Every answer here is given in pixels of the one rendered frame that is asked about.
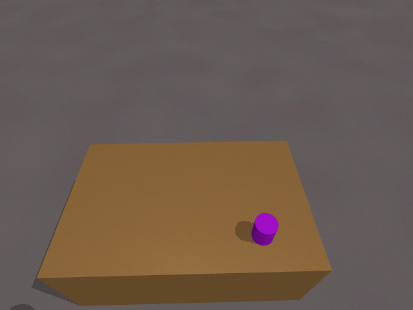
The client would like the can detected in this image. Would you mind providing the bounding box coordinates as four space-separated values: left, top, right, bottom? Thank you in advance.
252 213 279 245

